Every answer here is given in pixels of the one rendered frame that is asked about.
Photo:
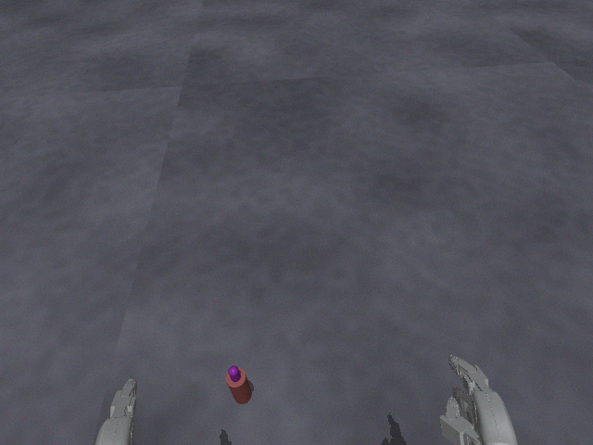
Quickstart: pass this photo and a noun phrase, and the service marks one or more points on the left robot hand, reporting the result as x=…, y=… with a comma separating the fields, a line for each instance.
x=118, y=429

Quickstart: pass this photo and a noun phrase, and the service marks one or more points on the right robot hand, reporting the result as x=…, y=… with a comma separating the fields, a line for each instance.
x=488, y=420

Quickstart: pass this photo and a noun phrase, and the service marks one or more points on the bottle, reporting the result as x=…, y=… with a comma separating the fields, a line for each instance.
x=238, y=384

